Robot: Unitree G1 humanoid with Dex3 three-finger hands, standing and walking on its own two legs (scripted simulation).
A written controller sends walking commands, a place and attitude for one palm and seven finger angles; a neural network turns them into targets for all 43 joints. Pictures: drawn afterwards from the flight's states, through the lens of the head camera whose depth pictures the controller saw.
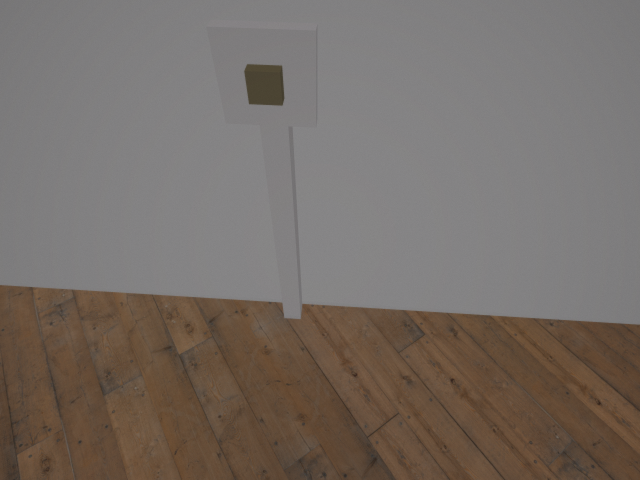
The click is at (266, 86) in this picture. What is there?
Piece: button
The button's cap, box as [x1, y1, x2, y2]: [244, 64, 283, 105]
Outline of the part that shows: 247,64 244,72 249,103 282,105 283,86 281,66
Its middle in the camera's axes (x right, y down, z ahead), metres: -0.10 -0.27 +0.69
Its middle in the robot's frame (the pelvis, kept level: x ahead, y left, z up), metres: +0.71 +0.14 +0.13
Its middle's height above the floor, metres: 0.91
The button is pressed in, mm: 0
